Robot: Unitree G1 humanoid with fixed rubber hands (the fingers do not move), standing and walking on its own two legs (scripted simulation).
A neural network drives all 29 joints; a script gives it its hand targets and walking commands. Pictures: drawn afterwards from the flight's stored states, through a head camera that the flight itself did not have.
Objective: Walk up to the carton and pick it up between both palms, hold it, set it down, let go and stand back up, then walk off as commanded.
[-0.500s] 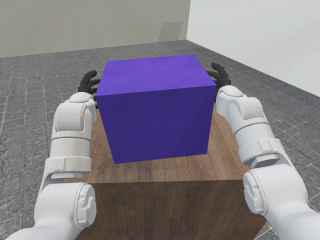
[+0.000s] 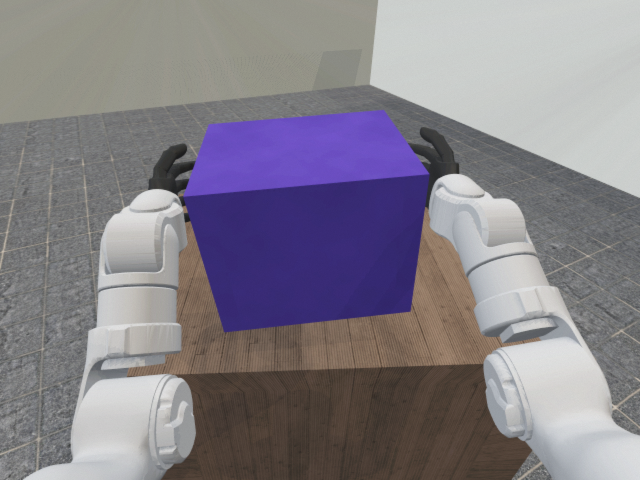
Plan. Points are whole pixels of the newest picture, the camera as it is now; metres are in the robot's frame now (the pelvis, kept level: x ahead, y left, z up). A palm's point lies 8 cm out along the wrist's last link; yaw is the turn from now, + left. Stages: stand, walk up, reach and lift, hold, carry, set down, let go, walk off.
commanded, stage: hold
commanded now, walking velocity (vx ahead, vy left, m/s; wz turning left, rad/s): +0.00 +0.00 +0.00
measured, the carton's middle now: (307, 216) +0.39 +0.00 +0.21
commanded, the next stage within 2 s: none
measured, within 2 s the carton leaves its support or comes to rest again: neither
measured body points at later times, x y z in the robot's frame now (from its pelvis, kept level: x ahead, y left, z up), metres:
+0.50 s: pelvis -0.01 +0.00 +0.00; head -0.09 +0.01 +0.44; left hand +0.38 +0.17 +0.25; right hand +0.38 -0.16 +0.27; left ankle +0.03 +0.07 -0.75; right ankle -0.01 -0.11 -0.75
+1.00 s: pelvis -0.01 +0.00 +0.00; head -0.08 +0.01 +0.44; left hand +0.38 +0.17 +0.25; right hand +0.38 -0.16 +0.26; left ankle +0.03 +0.07 -0.75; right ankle -0.01 -0.11 -0.75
